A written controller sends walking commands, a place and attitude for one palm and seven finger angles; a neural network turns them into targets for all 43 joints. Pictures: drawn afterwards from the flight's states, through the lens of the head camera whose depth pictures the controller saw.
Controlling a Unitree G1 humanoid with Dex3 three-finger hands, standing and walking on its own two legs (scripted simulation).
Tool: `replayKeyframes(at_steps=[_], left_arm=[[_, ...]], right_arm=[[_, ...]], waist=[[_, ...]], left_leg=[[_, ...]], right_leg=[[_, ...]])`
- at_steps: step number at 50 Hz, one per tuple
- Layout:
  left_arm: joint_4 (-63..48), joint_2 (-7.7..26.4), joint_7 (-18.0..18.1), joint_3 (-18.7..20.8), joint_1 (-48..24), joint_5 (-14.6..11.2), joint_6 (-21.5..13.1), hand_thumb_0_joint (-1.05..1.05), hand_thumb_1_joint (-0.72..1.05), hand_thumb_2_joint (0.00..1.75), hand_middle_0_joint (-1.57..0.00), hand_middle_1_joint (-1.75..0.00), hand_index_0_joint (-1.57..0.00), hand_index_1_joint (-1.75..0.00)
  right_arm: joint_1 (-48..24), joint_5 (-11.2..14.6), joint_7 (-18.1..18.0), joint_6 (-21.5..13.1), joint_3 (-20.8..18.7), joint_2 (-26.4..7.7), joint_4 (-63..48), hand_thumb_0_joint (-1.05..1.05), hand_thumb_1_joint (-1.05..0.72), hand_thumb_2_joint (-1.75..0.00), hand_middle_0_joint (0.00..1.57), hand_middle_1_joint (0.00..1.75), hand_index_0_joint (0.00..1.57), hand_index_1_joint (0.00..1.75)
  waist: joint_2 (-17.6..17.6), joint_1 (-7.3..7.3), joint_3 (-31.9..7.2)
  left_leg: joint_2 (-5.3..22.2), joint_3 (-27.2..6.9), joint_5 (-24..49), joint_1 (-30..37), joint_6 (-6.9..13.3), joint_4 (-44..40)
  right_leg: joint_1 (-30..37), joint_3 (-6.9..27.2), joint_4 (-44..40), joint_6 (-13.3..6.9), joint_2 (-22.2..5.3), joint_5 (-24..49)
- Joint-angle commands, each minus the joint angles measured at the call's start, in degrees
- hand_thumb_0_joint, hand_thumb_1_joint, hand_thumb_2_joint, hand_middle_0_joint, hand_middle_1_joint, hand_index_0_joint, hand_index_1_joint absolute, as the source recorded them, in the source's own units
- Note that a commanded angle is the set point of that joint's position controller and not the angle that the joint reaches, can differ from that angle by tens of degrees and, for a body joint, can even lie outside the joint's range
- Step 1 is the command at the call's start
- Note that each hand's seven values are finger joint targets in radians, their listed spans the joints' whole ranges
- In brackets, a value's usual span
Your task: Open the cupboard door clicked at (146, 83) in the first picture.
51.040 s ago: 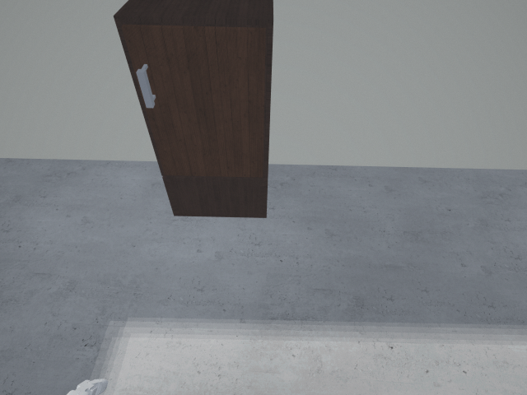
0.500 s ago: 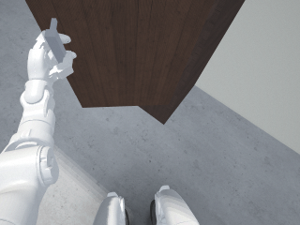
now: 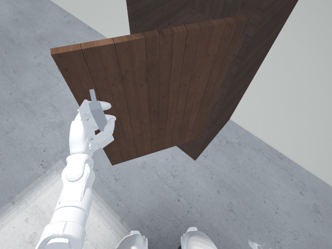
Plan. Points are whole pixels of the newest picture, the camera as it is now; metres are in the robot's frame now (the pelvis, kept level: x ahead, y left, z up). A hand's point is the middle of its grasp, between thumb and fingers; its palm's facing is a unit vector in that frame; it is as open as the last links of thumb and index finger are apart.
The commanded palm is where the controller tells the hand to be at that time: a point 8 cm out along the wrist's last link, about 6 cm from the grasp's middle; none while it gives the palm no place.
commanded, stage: pull the door open along its arc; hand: left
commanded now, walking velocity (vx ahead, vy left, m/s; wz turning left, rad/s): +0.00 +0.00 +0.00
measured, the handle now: (99, 113) +0.44 +0.17 +0.03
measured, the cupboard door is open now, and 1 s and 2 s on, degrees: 60 83 87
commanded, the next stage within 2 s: open thumb and fingers to let go in 0.54 s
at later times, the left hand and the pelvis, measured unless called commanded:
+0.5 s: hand (140, 169) +0.29 +0.06 +0.03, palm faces +0.40 -0.92 -0.01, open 6.3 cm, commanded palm +0.23 +0.10 +0.03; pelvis -0.01 -0.05 +0.00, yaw +4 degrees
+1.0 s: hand (149, 172) +0.29 +0.04 +0.03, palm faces +0.41 -0.91 -0.01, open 9.2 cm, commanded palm +0.24 +0.08 +0.03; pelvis -0.02 -0.06 -0.01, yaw +6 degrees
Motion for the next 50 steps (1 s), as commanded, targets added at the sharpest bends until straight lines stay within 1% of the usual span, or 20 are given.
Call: replayKeyframes(at_steps=[1,3,6,10,11,13,14,16,19,23,27,29,31,32,34,36,39,43,48,50], left_arm=[[-18.1,5.7,14.3,6.1,1.7,0.0,-4.0,0.00,0.90,0.90,-0.40,-1.35,-0.40,-1.35],[-20.4,4.5,19.0,4.7,2.3,3.0,-4.4,0.00,0.90,0.90,-0.40,-1.35,-0.40,-1.35],[-21.9,0.2,25.2,1.2,2.9,6.8,-4.7,0.00,0.90,0.90,-0.40,-1.35,-0.40,-1.35],[-21.0,-4.7,32.9,-3.7,3.0,11.7,-3.7,0.00,0.90,0.90,-0.40,-1.35,-0.40,-1.35],[-22.2,-5.1,34.0,-4.9,1.7,12.7,-3.6,0.00,0.90,0.90,-0.40,-1.35,-0.40,-1.35],[-21.3,-6.7,34.8,-7.3,3.6,14.0,-3.0,0.00,0.90,0.90,-0.40,-1.35,-0.40,-1.35],[-20.8,-7.9,34.8,-8.7,4.1,14.2,-2.7,0.00,0.90,0.90,-0.40,-1.35,-0.40,-1.35],[-23.6,-9.1,34.3,-10.9,4.5,14.5,-2.7,0.00,0.90,0.90,-0.40,-1.35,-0.40,-1.35],[-23.9,-12.2,33.2,-14.6,8.8,13.8,-1.8,0.00,0.90,0.90,-0.40,-1.35,-0.40,-1.35],[-26.6,-14.3,32.5,-17.5,13.5,12.7,-1.7,0.00,0.90,0.90,-0.40,-1.35,-0.40,-1.35],[-30.0,-17.9,32.7,-22.6,16.7,14.3,-2.3,0.00,0.90,0.90,-0.40,-1.35,-0.40,-1.35],[-31.9,-19.3,33.2,-24.9,18.7,16.0,-2.2,0.00,0.90,0.90,-0.40,-1.35,-0.40,-1.35],[-31.3,-17.2,34.2,-23.8,14.9,17.7,-2.4,0.00,0.90,0.90,-0.40,-1.35,-0.40,-1.35],[-30.5,-15.8,34.9,-22.8,9.7,18.1,-2.7,0.00,0.90,0.90,-0.40,-1.35,-0.40,-1.35],[-29.7,-14.2,35.7,-20.5,8.0,17.3,-3.2,0.00,0.76,0.84,-0.39,-1.34,-0.39,-1.34],[-28.3,-14.7,35.7,-20.3,7.7,16.6,-3.1,0.00,0.62,0.78,-0.38,-1.32,-0.38,-1.32],[-28.0,-14.7,35.1,-19.7,8.8,15.1,-2.5,0.00,0.41,0.69,-0.36,-1.30,-0.36,-1.30],[-27.3,-14.7,34.0,-19.4,6.9,13.7,-1.5,0.00,0.13,0.57,-0.35,-1.27,-0.35,-1.27],[-26.3,-16.5,33.6,-20.7,7.4,14.3,-1.3,0.00,-0.22,0.42,-0.32,-1.23,-0.32,-1.23],[-26.1,-17.4,33.8,-21.8,6.8,15.1,-1.4,0.00,-0.36,0.36,-0.31,-1.22,-0.31,-1.22]], right_arm=[[0.0,-1.2,0.3,-2.5,-3.0,-6.3,-6.6,0.00,-0.90,-0.90,0.20,0.30,0.20,0.30],[-1.2,-2.0,0.2,-2.6,-3.0,-5.6,-6.9,0.00,-0.90,-0.90,0.20,0.30,0.20,0.30],[-4.0,-2.9,0.0,-2.7,-2.6,-4.4,-6.9,0.00,-0.90,-0.90,0.20,0.30,0.20,0.30],[-7.1,-3.8,-0.5,-2.8,-2.2,-3.3,-6.6,0.00,-0.90,-0.90,0.20,0.30,0.20,0.30],[-7.5,-4.0,-0.7,-2.8,-2.2,-3.2,-6.5,0.00,-0.90,-0.90,0.20,0.30,0.20,0.30],[-7.6,-4.2,-1.1,-3.1,-2.3,-3.0,-6.3,0.00,-0.90,-0.90,0.20,0.30,0.20,0.30],[-8.2,-4.1,-1.2,-3.1,-2.2,-2.9,-6.1,0.00,-0.90,-0.90,0.20,0.30,0.20,0.30],[-8.4,-4.2,-1.4,-3.6,-2.4,-2.7,-6.2,0.00,-0.90,-0.90,0.20,0.30,0.20,0.30],[-9.0,-4.0,-1.5,-4.4,-2.3,-2.4,-6.2,0.00,-0.90,-0.90,0.20,0.30,0.20,0.30],[-9.8,-3.8,-1.5,-5.9,-2.0,-2.0,-6.7,0.00,-0.90,-0.90,0.20,0.30,0.20,0.30],[-10.6,-4.0,-1.2,-7.7,-2.0,-1.3,-6.6,0.00,-0.90,-0.90,0.20,0.30,0.20,0.30],[-10.6,-4.3,-1.1,-8.8,-1.9,-1.0,-6.8,0.00,-0.90,-0.90,0.20,0.30,0.20,0.30],[-10.5,-4.6,-1.5,-9.3,-2.0,-1.1,-6.0,0.00,-0.90,-0.90,0.20,0.30,0.20,0.30],[-10.7,-4.6,-1.8,-9.4,-1.8,-1.2,-5.2,0.00,-0.90,-0.90,0.20,0.30,0.20,0.30],[-11.7,-4.5,-2.4,-9.9,-2.0,-1.0,-4.7,0.00,-0.90,-0.90,0.20,0.30,0.20,0.30],[-12.2,-4.5,-2.6,-10.2,-1.9,-0.8,-4.6,0.00,-0.90,-0.90,0.20,0.30,0.20,0.30],[-11.9,-4.3,-2.7,-10.2,-2.1,-0.9,-4.5,0.00,-0.90,-0.90,0.20,0.30,0.20,0.30],[-11.5,-4.0,-2.9,-9.7,-2.1,-1.3,-4.6,0.00,-0.90,-0.90,0.20,0.30,0.20,0.30],[-10.8,-4.2,-2.5,-9.5,-2.3,-1.6,-4.9,0.00,-0.90,-0.90,0.20,0.30,0.20,0.30],[-10.9,-4.2,-2.2,-9.5,-2.3,-1.7,-4.9,0.00,-0.90,-0.90,0.20,0.30,0.20,0.30]], waist=[[-1.6,6.02,-20.1],[-3.5,6.17,-19.0],[-2.9,6.18,-17.4],[-4.7,5.52,-15.6],[-4.3,5.22,-16.6],[-5.8,4.66,-16.6],[-5.8,4.37,-15.9],[-4.6,4.53,-17.6],[-5.3,4.28,-16.7],[-8.0,3.97,-15.2],[-7.4,3.22,-13.2],[-6.5,3.28,-13.8],[-7.6,2.50,-12.5],[-7.8,1.51,-11.2],[-8.8,1.94,-11.1],[-8.4,2.19,-11.8],[-8.0,2.93,-15.5],[-10.0,2.32,-15.5],[-9.3,2.55,-15.4],[-7.7,2.42,-14.8]], left_leg=[[0.1,-3.8,30.7,11.2,-4.3,-6.8],[-0.4,-3.9,27.7,9.7,-4.0,-6.3],[-0.8,-3.9,22.9,8.7,-3.8,-6.0],[-1.5,-4.2,16.6,7.2,-3.4,-5.9],[-1.5,-4.3,15.7,7.5,-3.4,-5.8],[-1.7,-4.3,14.3,7.4,-3.2,-5.9],[-1.7,-4.1,13.7,7.4,-3.1,-6.1],[-1.8,-3.8,14.1,8.3,-3.1,-6.2],[-1.9,-3.6,14.1,8.4,-3.0,-6.2],[-2.1,-3.9,13.1,6.9,-3.1,-6.0],[-2.1,-4.4,12.3,7.1,-3.2,-5.6],[-2.3,-4.5,12.5,6.9,-3.2,-5.0],[-2.3,-4.8,10.8,5.2,-3.3,-3.9],[-2.4,-5.0,9.2,3.7,-3.2,-3.1],[-2.6,-5.0,7.0,2.1,-3.3,-2.2],[-2.8,-4.8,5.8,1.4,-3.3,-1.8],[-2.9,-4.5,7.0,1.9,-3.4,-2.0],[-2.8,-4.7,7.6,1.6,-3.3,-2.3],[-2.6,-4.9,9.7,3.6,-3.1,-3.2],[-2.4,-4.7,10.1,4.8,-3.0,-3.4]], right_leg=[[18.0,-1.0,-2.2,-0.8,-0.5,26.2],[18.6,-0.5,-1.8,-0.9,-0.8,25.8],[17.2,0.0,-1.9,-1.0,-1.4,22.2],[16.0,0.6,-3.4,-0.7,-1.9,16.4],[16.3,0.9,-3.6,-0.7,-2.0,15.5],[17.3,1.3,-4.9,-0.7,-1.9,14.9],[17.5,1.5,-5.4,-0.7,-2.2,14.6],[19.3,2.0,-5.8,-0.7,-2.4,15.9],[20.5,2.5,-7.0,-0.6,-2.8,17.4],[23.2,4.6,-9.0,0.2,-4.0,19.2],[21.3,5.1,-9.2,0.4,-4.7,19.0],[20.9,5.5,-8.9,0.3,-5.0,19.5],[19.2,6.8,-9.2,0.5,-5.6,16.3],[17.9,7.9,-9.9,0.7,-6.1,13.3],[18.3,10.1,-11.5,0.9,-6.8,8.7],[18.6,11.1,-12.2,1.1,-7.3,6.2],[21.6,11.5,-11.8,1.3,-7.6,9.7],[23.0,11.5,-11.9,1.7,-7.6,12.1],[21.4,8.2,-9.9,1.1,-6.5,15.0],[19.0,6.5,-8.9,0.7,-5.9,14.4]])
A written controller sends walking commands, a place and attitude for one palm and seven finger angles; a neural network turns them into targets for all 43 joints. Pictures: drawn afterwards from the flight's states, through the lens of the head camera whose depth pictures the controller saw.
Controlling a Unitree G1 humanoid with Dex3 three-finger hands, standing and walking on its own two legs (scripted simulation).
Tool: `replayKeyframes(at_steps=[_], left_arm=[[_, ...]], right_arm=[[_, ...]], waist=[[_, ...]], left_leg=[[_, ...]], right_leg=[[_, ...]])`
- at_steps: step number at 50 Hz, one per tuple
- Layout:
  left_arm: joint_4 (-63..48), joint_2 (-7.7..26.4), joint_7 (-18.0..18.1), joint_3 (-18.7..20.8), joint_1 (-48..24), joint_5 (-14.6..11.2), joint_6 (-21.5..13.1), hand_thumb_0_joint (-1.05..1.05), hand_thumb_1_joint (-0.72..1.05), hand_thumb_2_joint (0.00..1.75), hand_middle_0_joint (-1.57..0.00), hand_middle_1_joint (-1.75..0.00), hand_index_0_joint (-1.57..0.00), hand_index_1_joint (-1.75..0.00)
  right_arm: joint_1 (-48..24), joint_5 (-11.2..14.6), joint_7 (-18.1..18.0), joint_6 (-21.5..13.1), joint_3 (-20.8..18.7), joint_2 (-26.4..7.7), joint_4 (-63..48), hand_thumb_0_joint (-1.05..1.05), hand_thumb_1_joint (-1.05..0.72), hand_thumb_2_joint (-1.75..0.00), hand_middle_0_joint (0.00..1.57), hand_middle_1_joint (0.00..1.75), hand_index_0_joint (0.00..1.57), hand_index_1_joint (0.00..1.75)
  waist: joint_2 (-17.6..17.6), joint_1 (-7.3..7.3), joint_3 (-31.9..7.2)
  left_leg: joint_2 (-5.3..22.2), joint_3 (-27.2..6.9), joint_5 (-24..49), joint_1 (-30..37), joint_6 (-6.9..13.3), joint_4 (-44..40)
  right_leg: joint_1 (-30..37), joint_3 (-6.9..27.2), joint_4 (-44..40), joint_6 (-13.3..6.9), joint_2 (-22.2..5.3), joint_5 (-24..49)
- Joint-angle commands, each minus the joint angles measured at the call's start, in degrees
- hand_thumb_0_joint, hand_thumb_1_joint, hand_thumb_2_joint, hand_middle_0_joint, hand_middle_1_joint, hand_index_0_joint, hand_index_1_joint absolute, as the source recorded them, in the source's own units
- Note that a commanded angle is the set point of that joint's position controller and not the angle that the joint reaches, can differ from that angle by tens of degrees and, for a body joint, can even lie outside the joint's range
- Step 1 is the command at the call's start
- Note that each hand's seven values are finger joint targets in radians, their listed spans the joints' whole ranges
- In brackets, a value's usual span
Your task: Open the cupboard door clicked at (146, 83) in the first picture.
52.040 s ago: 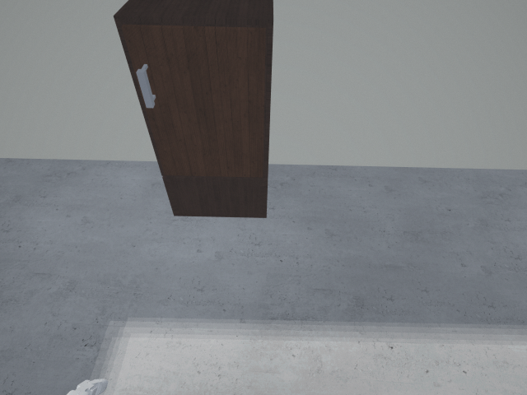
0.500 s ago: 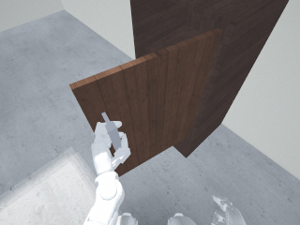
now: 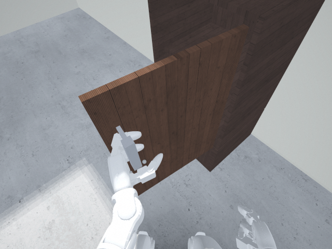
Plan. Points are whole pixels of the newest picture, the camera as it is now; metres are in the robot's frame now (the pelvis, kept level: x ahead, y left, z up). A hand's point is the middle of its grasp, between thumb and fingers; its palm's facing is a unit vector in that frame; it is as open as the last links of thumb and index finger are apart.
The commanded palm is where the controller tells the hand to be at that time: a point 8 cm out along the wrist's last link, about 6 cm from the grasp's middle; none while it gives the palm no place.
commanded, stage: open thumb and fingers to let go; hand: left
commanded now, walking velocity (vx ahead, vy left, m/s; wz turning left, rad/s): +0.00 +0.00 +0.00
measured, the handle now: (128, 148) +0.35 +0.11 +0.04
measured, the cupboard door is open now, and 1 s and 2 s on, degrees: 83 87 85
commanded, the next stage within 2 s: slide the hand sideways off the handle in 0.46 s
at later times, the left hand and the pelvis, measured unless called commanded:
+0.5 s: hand (143, 164) +0.31 +0.07 +0.03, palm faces +0.24 -0.97 -0.02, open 14.4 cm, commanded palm +0.27 +0.11 +0.03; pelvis +0.00 +0.03 +0.00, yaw -1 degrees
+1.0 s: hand (142, 182) +0.26 +0.07 +0.04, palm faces -0.20 -0.98 +0.04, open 15.9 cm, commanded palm +0.24 +0.14 +0.03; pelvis -0.01 +0.05 -0.01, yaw -3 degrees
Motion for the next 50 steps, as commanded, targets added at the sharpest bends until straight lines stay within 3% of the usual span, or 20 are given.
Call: replayKeyframes(at_steps=[1,4,16,19,22,28,29,30,31,32,33,34,36,37,39,41,44,47,48,50], left_arm=[[-11.8,-2.9,0.8,-2.2,-10.8,2.2,-4.2,0.00,-0.43,0.33,-0.30,-1.21,-0.30,-1.21],[-11.4,-3.4,1.3,-2.8,-9.3,3.3,-4.0,0.00,-0.50,0.30,-0.30,-1.20,-0.30,-1.20],[-13.0,-6.5,3.0,-5.6,-9.7,4.2,-2.3,0.00,-0.50,0.30,-0.20,-0.60,-0.20,-0.60],[-12.1,-7.0,3.2,-5.5,-9.4,3.9,-1.5,0.00,-0.50,0.30,-0.18,-0.45,-0.18,-0.45],[-12.1,-7.1,3.9,-5.6,-12.8,4.2,-1.4,0.00,-0.50,0.30,-0.15,-0.30,-0.15,-0.30],[-11.1,-7.6,4.6,-5.5,-15.7,4.1,-0.7,0.00,-0.50,0.30,-0.15,-0.30,-0.15,-0.30],[-12.8,-1.1,-7.4,-17.4,-13.5,10.7,-2.5,0.00,-0.50,0.30,-0.15,-0.30,-0.15,-0.30],[-15.5,2.4,-13.8,-13.4,-16.2,8.4,-4.7,0.00,-0.50,0.30,-0.15,-0.30,-0.15,-0.30],[-17.2,4.4,-17.8,-12.6,-17.3,7.4,-6.0,0.00,-0.50,0.30,-0.15,-0.30,-0.15,-0.30],[-17.3,4.6,-21.1,-13.0,-16.0,6.2,-6.3,0.00,-0.50,0.30,-0.15,-0.30,-0.15,-0.30],[-18.6,4.4,-24.9,-13.8,-16.6,4.4,-6.2,0.00,-0.50,0.30,-0.15,-0.30,-0.15,-0.30],[-17.9,3.8,-28.0,-13.7,-15.7,1.6,-5.7,0.00,-0.50,0.30,-0.15,-0.30,-0.15,-0.30],[-17.2,1.8,-30.6,-11.6,-15.6,-5.3,-3.4,0.00,-0.50,0.30,-0.15,-0.30,-0.15,-0.30],[-17.4,1.5,-30.6,-9.9,-14.0,-7.9,-2.2,0.00,-0.50,0.30,-0.15,-0.30,-0.15,-0.30],[-16.8,1.6,-29.0,-6.7,-10.8,-10.5,-0.2,0.00,-0.50,0.30,-0.15,-0.30,-0.15,-0.30],[-18.5,2.7,-26.1,-4.6,-8.6,-9.8,0.0,0.00,-0.50,0.30,-0.15,-0.30,-0.15,-0.30],[-19.6,5.1,-22.5,-3.1,-2.5,-5.7,-1.3,0.00,-0.50,0.30,-0.15,-0.30,-0.15,-0.30],[-22.8,4.9,-21.5,-4.5,1.9,-3.3,-2.8,0.00,-0.50,0.30,-0.15,-0.30,-0.15,-0.30],[-23.6,6.7,-21.3,-3.2,3.7,-2.7,-2.9,0.00,-0.50,0.30,-0.15,-0.30,-0.15,-0.30],[-25.8,6.9,-21.1,-3.5,4.6,-2.1,-3.2,0.00,-0.50,0.30,-0.15,-0.30,-0.15,-0.30]], right_arm=[[-1.5,0.0,-0.1,-2.3,-2.1,-5.0,-7.9,0.00,-0.90,-0.90,0.20,0.30,0.20,0.30],[-1.3,-0.1,0.1,-2.3,-2.1,-4.9,-8.4,0.00,-0.90,-0.90,0.20,0.30,0.20,0.30],[-1.2,-0.1,0.3,-2.5,-1.8,-4.8,-9.1,0.00,-0.90,-0.90,0.20,0.30,0.20,0.30],[-1.3,-0.1,0.2,-2.6,-1.7,-4.9,-9.3,0.00,-0.90,-0.90,0.20,0.30,0.20,0.30],[-2.0,-0.1,0.2,-2.7,-1.5,-4.9,-9.0,0.00,-0.90,-0.90,0.20,0.30,0.20,0.30],[-2.6,0.0,0.2,-2.6,-1.4,-5.0,-8.7,0.00,-0.90,-0.90,0.20,0.30,0.20,0.30],[1.7,0.4,0.5,-2.2,-1.7,-7.6,-7.9,0.00,-0.90,-0.90,0.20,0.30,0.20,0.30],[1.6,1.0,0.2,-1.9,-2.0,-6.9,-9.2,0.00,-0.90,-0.90,0.20,0.30,0.20,0.30],[1.4,1.1,-0.2,-1.8,-2.1,-7.1,-9.7,0.00,-0.90,-0.90,0.20,0.30,0.20,0.30],[1.0,1.5,-0.4,-1.8,-1.9,-6.9,-10.4,0.00,-0.90,-0.90,0.20,0.30,0.20,0.30],[1.2,2.2,-0.5,-2.0,-1.8,-7.1,-11.1,0.00,-0.90,-0.90,0.20,0.30,0.20,0.30],[0.8,2.9,-0.7,-2.2,-1.5,-7.1,-11.7,0.00,-0.90,-0.90,0.20,0.30,0.20,0.30],[0.0,4.3,-1.3,-2.5,-1.0,-7.4,-12.9,0.00,-0.90,-0.90,0.20,0.30,0.20,0.30],[-0.5,4.6,-1.6,-2.6,-0.9,-7.6,-13.5,0.00,-0.90,-0.90,0.20,0.30,0.20,0.30],[-1.3,4.9,-1.7,-2.6,-0.6,-8.0,-14.2,0.00,-0.90,-0.90,0.20,0.30,0.20,0.30],[-1.2,4.5,-1.4,-2.5,-0.8,-8.1,-14.9,0.00,-0.90,-0.90,0.20,0.30,0.20,0.30],[-0.2,3.6,-0.3,-2.0,-1.1,-7.8,-15.7,0.00,-0.90,-0.90,0.20,0.30,0.20,0.30],[-0.2,3.3,0.9,-1.4,-1.3,-7.5,-16.9,0.00,-0.90,-0.90,0.20,0.30,0.20,0.30],[-0.1,3.2,1.0,-1.2,-1.4,-7.5,-17.2,0.00,-0.90,-0.90,0.20,0.30,0.20,0.30],[-0.1,3.2,1.1,-0.6,-1.4,-7.3,-17.9,0.00,-0.90,-0.90,0.20,0.30,0.20,0.30]], waist=[[-8.1,-1.74,-15.8],[-7.6,-1.25,-15.9],[-4.2,-1.02,-16.4],[-6.8,-1.20,-15.3],[-5.5,-1.50,-14.2],[-5.0,-1.46,-14.6],[-6.5,-6.68,-12.5],[-4.9,-4.96,-15.0],[-3.7,-4.06,-17.9],[-3.5,-3.81,-18.1],[-1.5,-4.49,-18.1],[-1.6,-4.21,-16.0],[-3.3,-4.25,-12.5],[-3.9,-3.37,-11.8],[-5.2,-2.06,-10.8],[-6.3,-1.00,-11.7],[-6.8,0.44,-13.2],[-5.2,0.71,-12.8],[-4.5,1.67,-13.5],[-3.7,1.28,-13.3]], left_leg=[[-0.4,-0.3,8.3,2.8,1.5,-3.8],[-0.3,-0.2,9.9,3.8,1.6,-4.0],[0.1,-0.6,11.9,7.5,1.5,-5.3],[0.3,-0.8,11.3,6.7,1.5,-5.5],[0.3,-1.2,9.1,6.8,1.5,-5.8],[0.3,-1.7,8.1,7.1,1.4,-6.0],[0.7,-1.4,8.2,7.9,2.4,-4.2],[0.3,-1.5,8.6,6.9,2.6,-3.7],[0.0,-1.5,9.2,7.6,2.7,-3.6],[0.0,-1.7,8.9,7.7,2.7,-3.7],[0.0,-1.9,8.9,9.0,2.7,-3.7],[0.1,-2.3,7.1,9.2,2.5,-4.5],[0.2,-2.9,2.6,9.1,2.5,-6.4],[0.0,-2.8,1.3,8.6,2.4,-7.2],[0.1,-3.0,0.6,8.2,2.1,-8.5],[0.2,-3.4,2.5,8.2,1.9,-8.6],[0.3,-2.8,6.8,7.0,1.7,-7.1],[0.4,-2.4,7.0,6.4,1.5,-6.4],[0.4,-2.4,8.1,6.2,1.4,-6.3],[0.5,-2.1,8.0,6.5,1.3,-6.0]], right_leg=[[16.4,10.4,-12.9,5.2,-3.4,16.7],[15.5,8.8,-11.7,4.6,-2.7,18.2],[11.9,4.9,-9.7,3.2,-0.8,15.9],[11.7,4.5,-9.8,3.3,-0.6,14.7],[9.6,4.3,-9.9,3.2,-0.5,11.0],[8.3,3.8,-9.6,3.0,-0.3,8.6],[6.7,5.7,-9.2,3.3,-1.1,12.6],[8.6,6.1,-8.6,2.9,-1.6,14.2],[10.4,6.5,-7.8,2.7,-1.7,15.5],[10.5,6.7,-7.8,2.7,-1.5,15.3],[9.6,6.5,-7.7,2.6,-1.5,14.7],[8.4,6.2,-8.5,2.6,-1.3,12.0],[7.3,5.4,-10.6,2.9,-0.6,5.6],[8.0,5.2,-11.4,3.0,-0.5,3.7],[8.2,4.2,-11.2,3.1,-0.3,2.3],[8.1,3.4,-9.4,3.0,-0.3,3.9],[8.4,3.7,-7.1,2.7,-0.5,7.3],[7.7,4.1,-6.2,2.5,-0.4,7.4],[8.5,4.3,-5.8,2.2,-0.3,8.2],[8.1,4.4,-5.5,2.3,-0.2,8.6]])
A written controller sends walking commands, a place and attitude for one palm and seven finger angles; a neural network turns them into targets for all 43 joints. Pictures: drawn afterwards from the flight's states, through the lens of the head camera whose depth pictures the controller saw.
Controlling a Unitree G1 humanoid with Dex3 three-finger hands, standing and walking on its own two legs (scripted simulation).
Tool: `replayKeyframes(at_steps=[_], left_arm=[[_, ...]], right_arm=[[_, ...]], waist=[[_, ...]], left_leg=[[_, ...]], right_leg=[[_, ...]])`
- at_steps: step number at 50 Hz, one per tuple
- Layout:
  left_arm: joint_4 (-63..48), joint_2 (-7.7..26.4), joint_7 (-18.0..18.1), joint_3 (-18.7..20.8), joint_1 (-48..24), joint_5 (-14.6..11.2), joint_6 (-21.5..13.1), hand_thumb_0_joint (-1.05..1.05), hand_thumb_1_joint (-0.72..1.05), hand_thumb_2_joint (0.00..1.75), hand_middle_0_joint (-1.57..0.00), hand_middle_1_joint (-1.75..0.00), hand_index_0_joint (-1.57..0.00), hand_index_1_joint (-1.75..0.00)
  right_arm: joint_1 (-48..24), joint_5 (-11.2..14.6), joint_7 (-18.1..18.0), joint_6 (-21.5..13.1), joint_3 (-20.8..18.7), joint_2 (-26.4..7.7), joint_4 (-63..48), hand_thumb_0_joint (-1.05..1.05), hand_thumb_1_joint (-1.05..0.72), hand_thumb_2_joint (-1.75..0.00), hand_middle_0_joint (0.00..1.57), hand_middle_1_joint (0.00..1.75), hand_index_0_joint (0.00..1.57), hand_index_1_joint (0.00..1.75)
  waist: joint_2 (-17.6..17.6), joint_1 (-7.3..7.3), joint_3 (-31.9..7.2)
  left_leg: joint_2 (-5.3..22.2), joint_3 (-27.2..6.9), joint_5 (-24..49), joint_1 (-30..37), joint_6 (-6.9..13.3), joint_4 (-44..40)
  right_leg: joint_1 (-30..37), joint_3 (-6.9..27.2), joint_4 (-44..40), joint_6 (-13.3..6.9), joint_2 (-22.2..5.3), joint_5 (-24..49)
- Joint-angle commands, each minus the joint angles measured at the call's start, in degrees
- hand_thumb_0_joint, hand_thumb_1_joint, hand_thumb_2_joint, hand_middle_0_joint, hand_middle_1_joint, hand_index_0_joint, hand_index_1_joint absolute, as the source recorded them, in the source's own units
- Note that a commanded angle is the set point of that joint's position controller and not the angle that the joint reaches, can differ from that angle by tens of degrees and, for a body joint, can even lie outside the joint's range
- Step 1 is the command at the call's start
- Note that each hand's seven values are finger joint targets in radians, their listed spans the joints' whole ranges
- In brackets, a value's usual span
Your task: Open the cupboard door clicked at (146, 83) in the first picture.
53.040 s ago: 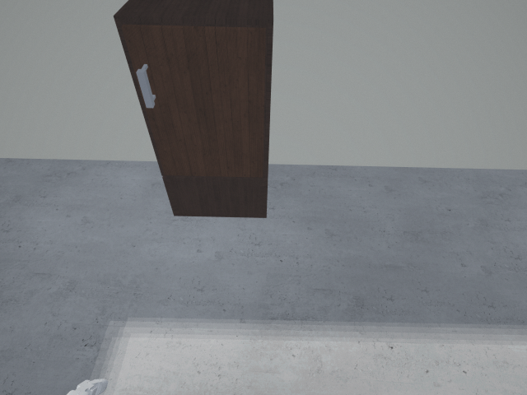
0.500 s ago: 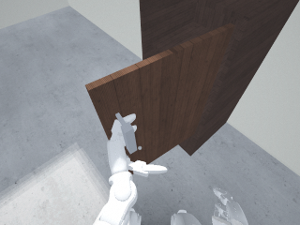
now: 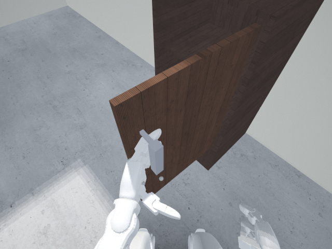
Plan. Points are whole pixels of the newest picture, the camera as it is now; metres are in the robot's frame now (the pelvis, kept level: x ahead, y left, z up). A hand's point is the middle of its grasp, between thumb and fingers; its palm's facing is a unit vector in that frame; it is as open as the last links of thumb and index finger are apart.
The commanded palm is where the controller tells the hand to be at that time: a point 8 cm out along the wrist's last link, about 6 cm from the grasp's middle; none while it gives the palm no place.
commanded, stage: slide the hand sideways off the handle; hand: left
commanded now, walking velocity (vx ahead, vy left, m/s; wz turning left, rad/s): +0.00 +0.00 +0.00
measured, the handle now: (151, 152) +0.33 +0.05 +0.05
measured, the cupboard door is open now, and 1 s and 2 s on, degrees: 87 85 85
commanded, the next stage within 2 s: draw the hand back to the body in 0.76 s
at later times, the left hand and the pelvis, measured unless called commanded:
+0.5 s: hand (134, 196) +0.23 +0.08 +0.04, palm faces -0.08 -1.00 -0.01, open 16.1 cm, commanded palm +0.20 +0.14 +0.04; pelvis +0.02 -0.01 -0.01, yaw +1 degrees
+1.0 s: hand (112, 206) +0.21 +0.12 +0.06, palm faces -0.10 -0.99 -0.04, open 16.3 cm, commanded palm +0.18 +0.18 +0.07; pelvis +0.01 -0.02 -0.01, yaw +1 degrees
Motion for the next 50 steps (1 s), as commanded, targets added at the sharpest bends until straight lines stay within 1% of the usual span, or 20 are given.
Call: replayKeyframes(at_steps=[1,2,3,9,12,15,18,21,24,29,33,36,38,39,42,43,45,46,48,50], left_arm=[[-17.2,1.5,2.3,2.8,-1.1,1.5,-5.5,0.00,-0.50,0.30,-0.15,-0.30,-0.15,-0.30],[-18.2,1.2,2.1,2.1,0.1,1.7,-5.4,0.00,-0.50,0.30,-0.15,-0.30,-0.15,-0.30],[-18.7,1.6,1.9,2.1,0.8,1.9,-5.1,0.00,-0.50,0.30,-0.15,-0.30,-0.15,-0.30],[-23.3,2.0,-0.6,1.4,2.5,-0.4,-4.9,0.00,-0.50,0.30,-0.15,-0.30,-0.15,-0.30],[-24.0,3.7,-2.1,3.5,6.8,-1.4,-4.8,0.00,-0.50,0.30,-0.15,-0.30,-0.15,-0.30],[-26.0,4.8,-3.6,5.2,12.2,-2.6,-4.5,0.00,-0.50,0.30,-0.15,-0.30,-0.15,-0.30],[-26.7,6.4,-5.0,6.9,16.4,-3.2,-4.0,0.00,-0.50,0.30,-0.15,-0.30,-0.15,-0.30],[-28.0,7.2,-6.3,7.4,16.5,-3.5,-4.6,0.00,-0.50,0.30,-0.15,-0.30,-0.15,-0.30],[-29.5,8.3,-8.0,9.2,19.0,-4.9,-5.5,0.00,-0.50,0.30,-0.15,-0.30,-0.15,-0.30],[-31.5,10.4,-11.3,11.8,23.3,-7.4,-6.5,0.00,-0.50,0.30,-0.15,-0.30,-0.15,-0.30],[-31.5,11.9,-13.6,13.3,23.4,-8.6,-6.6,0.00,-0.50,0.30,-0.15,-0.30,-0.15,-0.30],[-31.6,12.8,-15.6,15.1,25.0,-10.2,-6.8,0.00,-0.50,0.30,-0.15,-0.30,-0.15,-0.30],[-32.5,12.8,-16.8,15.0,23.5,-11.1,-6.6,0.00,-0.50,0.30,-0.15,-0.30,-0.15,-0.30],[-32.4,13.7,-17.0,16.2,23.3,-11.4,-6.6,0.00,-0.50,0.30,-0.15,-0.30,-0.15,-0.30],[-32.6,12.8,-17.6,15.3,23.5,-12.1,-6.3,0.00,-0.50,0.30,-0.15,-0.30,-0.15,-0.30],[-33.1,13.8,-17.5,16.0,22.7,-12.1,-6.1,0.00,-0.50,0.30,-0.15,-0.30,-0.15,-0.30],[-38.0,16.2,-17.0,17.8,22.3,-12.3,-5.5,0.00,-0.50,0.30,-0.15,-0.30,-0.15,-0.30],[-39.5,17.1,-16.7,18.6,23.6,-12.3,-4.9,0.00,-0.50,0.30,-0.15,-0.30,-0.15,-0.30],[-41.7,18.4,-15.9,20.0,25.8,-12.4,-3.0,0.00,-0.50,0.30,-0.15,-0.30,-0.15,-0.30],[-41.2,16.8,-15.4,18.9,26.3,-12.5,-0.7,0.00,-0.50,0.30,-0.15,-0.30,-0.15,-0.30]], right_arm=[[-4.1,0.1,0.1,-1.6,-2.6,-5.7,-10.2,0.00,-0.90,-0.90,0.20,0.30,0.20,0.30],[-4.0,0.1,0.2,-1.3,-2.6,-5.5,-10.6,0.00,-0.90,-0.90,0.20,0.30,0.20,0.30],[-3.8,0.2,0.0,-1.2,-2.6,-5.6,-10.7,0.00,-0.90,-0.90,0.20,0.30,0.20,0.30],[-3.6,0.7,-1.3,-1.6,-2.3,-5.8,-11.2,0.00,-0.90,-0.90,0.20,0.30,0.20,0.30],[-3.0,0.7,-1.9,-2.0,-2.4,-5.7,-11.2,0.00,-0.90,-0.90,0.20,0.30,0.20,0.30],[-2.7,0.8,-2.0,-2.3,-2.5,-5.5,-11.8,0.00,-0.90,-0.90,0.20,0.30,0.20,0.30],[-2.5,0.9,-2.2,-2.3,-2.5,-5.6,-12.1,0.00,-0.90,-0.90,0.20,0.30,0.20,0.30],[-2.6,0.9,-2.3,-2.6,-2.5,-5.6,-12.2,0.00,-0.90,-0.90,0.20,0.30,0.20,0.30],[-2.5,0.9,-2.6,-3.2,-2.8,-5.7,-12.2,0.00,-0.90,-0.90,0.20,0.30,0.20,0.30],[-2.7,1.2,-3.2,-3.9,-3.1,-5.8,-12.2,0.00,-0.90,-0.90,0.20,0.30,0.20,0.30],[-2.7,1.3,-3.8,-4.3,-3.3,-6.1,-11.9,0.00,-0.90,-0.90,0.20,0.30,0.20,0.30],[-2.9,1.5,-4.1,-4.7,-3.5,-6.2,-11.8,0.00,-0.90,-0.90,0.20,0.30,0.20,0.30],[-3.0,1.6,-4.4,-5.0,-3.4,-6.4,-12.0,0.00,-0.90,-0.90,0.20,0.30,0.20,0.30],[-3.2,1.7,-4.6,-5.1,-3.5,-6.4,-11.8,0.00,-0.90,-0.90,0.20,0.30,0.20,0.30],[-3.2,1.7,-4.8,-5.6,-3.5,-6.5,-12.0,0.00,-0.90,-0.90,0.20,0.30,0.20,0.30],[-3.3,1.8,-4.8,-5.7,-3.5,-6.7,-11.9,0.00,-0.90,-0.90,0.20,0.30,0.20,0.30],[-3.1,1.9,-5.0,-5.7,-3.5,-6.7,-12.8,0.00,-0.90,-0.90,0.20,0.30,0.20,0.30],[-2.9,2.2,-5.1,-5.5,-3.5,-6.6,-13.2,0.00,-0.90,-0.90,0.20,0.30,0.20,0.30],[-2.7,2.6,-5.3,-5.0,-3.5,-6.5,-13.8,0.00,-0.90,-0.90,0.20,0.30,0.20,0.30],[-2.5,3.1,-5.4,-4.6,-3.2,-6.3,-14.1,0.00,-0.90,-0.90,0.20,0.30,0.20,0.30]], waist=[[-1.8,2.18,-13.5],[-1.3,2.03,-13.3],[-2.6,1.53,-13.1],[-3.0,-0.17,-10.9],[-4.4,0.43,-12.5],[-3.2,1.41,-14.7],[-2.8,1.75,-14.2],[-2.5,0.90,-12.1],[-3.5,0.92,-13.0],[-2.0,1.31,-13.3],[-3.0,0.34,-12.2],[-2.8,0.80,-12.5],[-2.5,0.25,-12.7],[-2.2,0.49,-12.8],[-2.1,0.37,-12.3],[-1.8,0.45,-12.5],[0.3,1.48,-15.7],[1.7,2.10,-16.0],[1.9,2.86,-16.5],[0.8,1.63,-13.1]], left_leg=[[1.1,-5.8,10.4,8.2,-3.4,-10.3],[1.2,-5.8,10.4,8.5,-3.4,-10.3],[1.2,-6.1,10.8,8.3,-3.3,-10.1],[1.4,-6.8,7.6,7.7,-3.1,-9.7],[1.2,-6.7,9.2,7.4,-3.0,-9.2],[1.0,-5.9,13.3,7.7,-3.2,-8.4],[0.8,-5.5,14.5,6.7,-3.1,-7.9],[0.8,-5.4,13.1,5.4,-3.1,-7.1],[0.7,-5.2,13.6,4.7,-2.9,-6.0],[0.5,-4.8,13.9,3.3,-2.9,-4.8],[0.5,-4.8,12.1,1.1,-2.7,-3.4],[0.6,-4.7,11.1,0.1,-2.8,-2.8],[0.5,-4.7,10.6,-0.6,-2.6,-2.0],[0.6,-4.6,10.2,-0.8,-2.7,-1.8],[0.7,-4.9,9.1,-0.7,-2.7,-2.0],[0.7,-5.0,9.4,-0.6,-2.6,-1.9],[0.7,-4.9,10.5,2.2,-2.5,-3.3],[0.6,-4.8,11.2,3.9,-2.6,-4.6],[0.5,-5.1,13.0,6.5,-2.5,-7.0],[0.7,-5.2,11.8,7.9,-2.5,-8.9]], right_leg=[[8.9,1.1,-7.7,-2.0,0.4,8.7],[8.6,0.9,-7.6,-1.9,0.5,8.7],[8.6,1.0,-7.7,-1.9,0.6,9.1],[7.3,0.8,-8.3,-1.3,0.9,7.1],[8.7,0.7,-7.9,-1.3,1.0,8.8],[10.7,1.0,-7.2,-1.2,0.9,13.4],[11.7,1.3,-7.0,-1.2,1.0,15.2],[10.3,1.5,-6.8,-1.0,0.9,14.4],[10.8,1.9,-6.7,-0.9,1.0,15.6],[11.8,2.7,-6.5,-0.7,0.9,17.2],[10.8,3.5,-6.9,-0.4,0.9,15.2],[11.2,4.2,-7.1,-0.2,0.6,14.0],[11.1,4.9,-7.5,0.0,0.4,13.3],[10.7,5.0,-7.4,0.0,0.4,12.5],[9.2,4.3,-7.3,-0.1,0.7,9.5],[9.1,4.5,-7.4,-0.3,0.8,9.3],[10.9,4.4,-7.7,-0.4,0.9,9.9],[12.0,3.9,-8.0,-0.6,1.0,10.4],[14.2,2.7,-8.7,-0.8,1.5,11.8],[13.7,1.7,-10.7,-0.3,1.7,11.0]])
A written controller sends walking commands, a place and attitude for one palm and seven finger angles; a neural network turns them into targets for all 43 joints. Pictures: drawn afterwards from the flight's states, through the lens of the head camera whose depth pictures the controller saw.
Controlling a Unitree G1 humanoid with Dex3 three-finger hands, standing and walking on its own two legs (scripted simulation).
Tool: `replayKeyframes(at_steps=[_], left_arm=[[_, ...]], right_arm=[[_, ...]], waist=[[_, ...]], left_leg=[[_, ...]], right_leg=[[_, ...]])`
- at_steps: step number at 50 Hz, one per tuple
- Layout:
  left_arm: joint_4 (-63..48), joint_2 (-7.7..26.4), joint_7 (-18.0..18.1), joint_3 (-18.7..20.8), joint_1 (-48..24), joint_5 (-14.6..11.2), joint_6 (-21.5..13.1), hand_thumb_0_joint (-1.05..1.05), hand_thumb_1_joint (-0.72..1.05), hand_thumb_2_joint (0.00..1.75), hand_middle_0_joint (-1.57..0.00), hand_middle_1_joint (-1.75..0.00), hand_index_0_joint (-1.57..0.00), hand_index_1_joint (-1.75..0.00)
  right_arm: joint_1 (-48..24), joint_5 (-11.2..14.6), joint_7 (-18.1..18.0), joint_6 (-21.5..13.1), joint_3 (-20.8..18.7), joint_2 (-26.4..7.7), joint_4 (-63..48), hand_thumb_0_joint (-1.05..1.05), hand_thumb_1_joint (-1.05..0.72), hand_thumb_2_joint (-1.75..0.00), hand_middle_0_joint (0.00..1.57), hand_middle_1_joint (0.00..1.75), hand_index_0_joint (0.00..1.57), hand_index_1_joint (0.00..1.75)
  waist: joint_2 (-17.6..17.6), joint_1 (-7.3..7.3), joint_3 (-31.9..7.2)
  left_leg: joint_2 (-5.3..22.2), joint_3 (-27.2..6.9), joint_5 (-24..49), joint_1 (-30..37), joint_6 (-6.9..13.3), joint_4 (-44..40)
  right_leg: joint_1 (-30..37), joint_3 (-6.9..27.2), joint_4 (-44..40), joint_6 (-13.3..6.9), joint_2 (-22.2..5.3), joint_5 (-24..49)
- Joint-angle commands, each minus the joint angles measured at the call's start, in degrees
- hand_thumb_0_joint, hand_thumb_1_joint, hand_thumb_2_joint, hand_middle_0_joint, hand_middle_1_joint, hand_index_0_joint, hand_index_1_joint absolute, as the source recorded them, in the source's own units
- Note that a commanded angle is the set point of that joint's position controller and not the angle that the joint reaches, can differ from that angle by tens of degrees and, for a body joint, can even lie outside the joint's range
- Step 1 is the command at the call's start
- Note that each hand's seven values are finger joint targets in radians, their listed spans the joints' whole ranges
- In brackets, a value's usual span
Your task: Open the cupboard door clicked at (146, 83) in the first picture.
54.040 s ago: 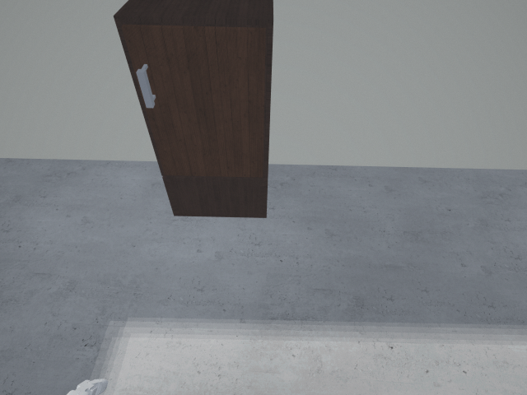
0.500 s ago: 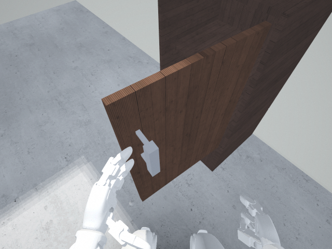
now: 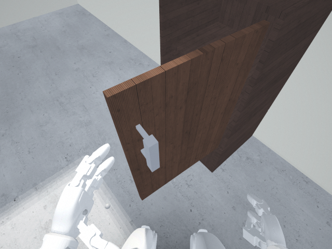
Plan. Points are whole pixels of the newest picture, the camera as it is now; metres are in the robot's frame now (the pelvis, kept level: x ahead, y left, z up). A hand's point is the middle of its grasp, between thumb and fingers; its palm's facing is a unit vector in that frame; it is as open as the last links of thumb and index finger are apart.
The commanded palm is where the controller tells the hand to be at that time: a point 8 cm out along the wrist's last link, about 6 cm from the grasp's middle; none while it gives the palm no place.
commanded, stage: draw the hand back to the body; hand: left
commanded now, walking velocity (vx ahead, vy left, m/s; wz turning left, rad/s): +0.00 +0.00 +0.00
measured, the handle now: (147, 148) +0.33 +0.07 +0.06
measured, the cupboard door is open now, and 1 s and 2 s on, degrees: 85 85 85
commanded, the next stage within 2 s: step back with the hand held close in 1.44 s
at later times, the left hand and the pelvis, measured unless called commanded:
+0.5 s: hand (51, 189) +0.20 +0.20 +0.15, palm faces +0.10 -0.96 -0.26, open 15.5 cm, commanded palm +0.17 +0.26 +0.18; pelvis +0.02 +0.02 +0.06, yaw -1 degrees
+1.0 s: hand out of the picture +0.23 +0.28 +0.25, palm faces +0.39 -0.82 -0.41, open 9.8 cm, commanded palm +0.18 +0.32 +0.27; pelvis +0.04 +0.03 +0.10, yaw -1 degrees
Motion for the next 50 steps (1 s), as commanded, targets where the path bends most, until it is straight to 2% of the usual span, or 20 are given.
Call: replayKeyframes(at_steps=[1,3,5,8,9,12,15,18,19,20,21,22,24,25,28,29,34,38,41,50], left_arm=[[-15.7,4.3,1.6,4.6,3.5,-1.6,-0.7,0.00,-0.50,0.30,-0.15,-0.30,-0.15,-0.30],[-12.5,4.1,1.5,5.4,3.8,-2.3,1.5,0.00,-0.50,0.30,-0.15,-0.30,-0.15,-0.30],[-12.0,4.4,1.0,5.8,3.5,-2.5,2.5,0.00,-0.50,0.30,-0.15,-0.30,-0.15,-0.30],[-14.3,5.8,0.2,6.7,2.2,-3.3,2.6,0.00,-0.50,0.30,-0.15,-0.30,-0.15,-0.30],[-14.9,6.6,-0.1,7.7,2.3,-3.5,2.4,0.00,-0.50,0.30,-0.15,-0.30,-0.15,-0.30],[-18.8,7.8,-0.8,8.9,2.4,-4.2,1.3,0.00,-0.50,0.30,-0.15,-0.30,-0.15,-0.30],[-20.3,8.2,-1.0,9.5,2.4,-4.7,1.4,0.00,-0.43,0.33,-0.15,-0.30,-0.15,-0.30],[-18.3,9.3,-1.1,11.9,3.3,-5.2,3.4,0.00,-0.32,0.37,-0.16,-0.30,-0.16,-0.30],[-21.5,15.7,7.0,13.2,4.7,2.9,7.3,0.00,-0.29,0.39,-0.16,-0.30,-0.16,-0.30],[-21.8,10.9,10.5,10.8,6.5,3.8,9.9,0.00,-0.26,0.40,-0.16,-0.30,-0.16,-0.30],[-21.9,9.2,12.1,9.8,7.6,4.4,11.4,0.00,-0.22,0.42,-0.16,-0.30,-0.16,-0.30],[-22.2,8.6,13.3,9.2,8.1,5.3,12.6,0.00,-0.18,0.43,-0.16,-0.30,-0.16,-0.30],[-22.6,10.3,15.4,10.5,7.1,6.5,14.1,0.00,-0.12,0.47,-0.16,-0.30,-0.16,-0.30],[-23.3,11.6,16.2,11.6,6.3,6.8,14.4,0.00,-0.08,0.48,-0.16,-0.30,-0.16,-0.30],[-24.7,14.4,17.9,14.2,3.7,7.6,15.0,0.00,0.02,0.52,-0.17,-0.30,-0.17,-0.30],[-25.0,13.9,18.2,14.0,3.2,7.7,15.1,0.00,0.06,0.54,-0.17,-0.30,-0.17,-0.30],[-25.5,14.4,19.1,15.5,0.5,8.3,14.9,0.00,0.23,0.62,-0.18,-0.30,-0.18,-0.30],[-22.8,15.6,18.9,18.9,0.6,8.0,14.9,0.00,0.37,0.68,-0.18,-0.30,-0.18,-0.30],[-21.4,15.7,18.7,20.7,-1.5,7.5,14.6,0.00,0.48,0.72,-0.19,-0.30,-0.19,-0.30],[-24.5,19.9,18.6,27.5,-6.7,6.9,12.9,0.00,0.80,0.86,-0.20,-0.30,-0.20,-0.30]], right_arm=[[-2.2,1.1,-1.0,-2.4,-2.4,-5.9,-11.0,0.00,-0.90,-0.90,0.20,0.30,0.20,0.30],[-2.4,1.2,-1.4,-2.1,-2.1,-6.2,-10.9,0.00,-0.90,-0.90,0.20,0.30,0.20,0.30],[-2.7,1.3,-1.7,-2.3,-1.8,-6.5,-11.2,0.00,-0.90,-0.90,0.20,0.30,0.20,0.30],[-2.7,1.2,-2.1,-3.0,-1.4,-7.0,-11.5,0.00,-0.90,-0.90,0.20,0.30,0.20,0.30],[-2.4,1.2,-2.2,-3.3,-1.3,-6.9,-11.4,0.00,-0.90,-0.90,0.20,0.30,0.20,0.30],[-1.8,1.4,-2.2,-4.3,-1.1,-6.8,-11.4,0.00,-0.90,-0.90,0.20,0.30,0.20,0.30],[-1.6,1.6,-1.9,-5.1,-0.9,-6.8,-10.8,0.00,-0.90,-0.90,0.20,0.30,0.20,0.30],[-2.0,1.8,-1.9,-5.6,-1.0,-7.1,-9.9,0.00,-0.90,-0.90,0.20,0.30,0.20,0.30],[-1.8,1.1,-3.6,-4.2,-1.4,-6.4,-10.4,0.00,-0.90,-0.90,0.20,0.30,0.20,0.30],[-1.3,0.8,-4.0,-3.7,-0.9,-5.5,-10.4,0.00,-0.90,-0.90,0.20,0.30,0.20,0.30],[-1.0,0.9,-4.1,-3.3,-0.9,-5.6,-10.2,0.00,-0.90,-0.90,0.20,0.30,0.20,0.30],[-0.9,0.8,-4.0,-2.9,-0.7,-5.5,-9.6,0.00,-0.90,-0.90,0.20,0.30,0.20,0.30],[-1.4,0.7,-4.1,-2.5,-0.6,-5.8,-8.8,0.00,-0.90,-0.90,0.20,0.30,0.20,0.30],[-1.6,0.5,-4.2,-2.5,-0.5,-5.9,-8.6,0.00,-0.90,-0.90,0.20,0.30,0.20,0.30],[-2.6,0.2,-4.5,-3.2,-0.2,-6.3,-7.4,0.00,-0.90,-0.90,0.20,0.30,0.20,0.30],[-2.7,0.2,-4.6,-3.5,-0.1,-6.2,-7.0,0.00,-0.90,-0.90,0.20,0.30,0.20,0.30],[-3.1,0.1,-4.2,-5.4,0.4,-6.3,-4.2,0.00,-0.90,-0.90,0.20,0.30,0.20,0.30],[-4.4,-0.1,-3.8,-5.8,0.0,-6.7,-2.3,0.00,-0.90,-0.90,0.20,0.30,0.20,0.30],[-5.6,0.0,-3.5,-5.8,0.0,-6.6,-1.4,0.00,-0.90,-0.90,0.20,0.30,0.20,0.30],[-7.5,-0.5,-2.6,-6.7,-0.1,-6.7,1.4,0.00,-0.90,-0.90,0.20,0.30,0.20,0.30]], waist=[[-1.3,-0.49,-10.8],[-4.9,-1.27,-7.0],[-5.5,-1.50,-4.3],[-3.2,-1.39,-3.0],[-3.6,-1.19,-3.3],[1.1,-0.49,-4.8],[3.0,-0.59,-4.5],[1.1,-0.34,-2.4],[0.9,2.82,-3.6],[1.2,1.16,-1.2],[0.7,0.84,-0.4],[2.8,0.84,0.5],[0.9,0.82,0.8],[-0.6,0.95,0.4],[-1.1,1.26,0.2],[-1.1,1.00,0.5],[4.5,1.32,2.5],[0.1,2.14,3.6],[-1.0,2.05,6.3],[5.1,2.93,4.7]], left_leg=[[-0.6,-2.2,14.5,11.0,-0.8,-15.6],[-0.5,-2.4,11.7,9.6,-0.7,-16.8],[-0.4,-2.2,9.1,9.7,-0.7,-17.8],[-0.3,-2.5,8.9,11.9,-0.6,-19.8],[-0.2,-2.4,9.4,12.7,-0.6,-20.2],[0.0,-2.8,12.6,17.0,-1.0,-22.3],[0.3,-3.4,14.6,19.6,-1.4,-24.0],[0.8,-4.0,14.1,19.8,-1.5,-25.6],[2.0,-3.1,14.5,21.3,-0.9,-29.1],[1.7,-2.9,14.3,22.0,-1.1,-30.0],[2.0,-3.3,15.0,22.5,-1.3,-30.4],[2.2,-3.2,16.9,23.6,-1.2,-30.9],[2.7,-3.4,20.1,25.8,-1.2,-32.0],[2.6,-3.1,20.9,26.6,-1.1,-32.5],[2.6,-3.1,22.9,29.6,-0.9,-34.6],[2.7,-3.1,23.4,31.0,-1.0,-35.4],[3.7,-4.9,28.9,36.6,-2.6,-39.8],[4.0,-4.6,32.6,38.6,-2.9,-42.4],[4.0,-4.2,30.5,39.5,-3.0,-44.8],[3.9,-3.0,36.5,44.5,-3.6,-48.7]], right_leg=[[15.5,4.5,-15.7,1.4,0.5,13.3],[16.2,4.9,-18.6,1.6,0.5,9.5],[15.6,5.2,-20.6,1.9,0.1,5.4],[16.8,5.0,-22.0,1.5,0.2,4.7],[17.5,4.9,-22.2,1.6,0.1,5.5],[18.8,3.6,-21.6,1.2,0.6,9.9],[19.8,2.6,-21.8,1.2,0.9,12.2],[21.0,2.2,-23.1,1.2,1.1,11.8],[24.0,6.0,-26.5,0.6,-0.8,12.2],[24.1,5.5,-27.6,0.8,-1.0,12.2],[24.2,4.9,-27.8,1.0,-1.1,12.7],[25.2,4.7,-27.9,1.0,-1.2,13.9],[27.0,4.4,-29.3,1.1,-1.1,15.9],[28.5,4.3,-30.0,1.2,-1.2,16.7],[31.7,4.5,-32.3,1.1,-1.3,18.4],[32.0,4.5,-32.9,1.2,-1.4,18.7],[34.5,4.2,-35.4,1.3,-1.5,19.8],[38.6,3.8,-38.0,1.4,-1.2,22.2],[40.1,4.0,-40.0,1.4,-1.1,21.8],[46.7,4.7,-44.1,1.0,-1.2,26.6]])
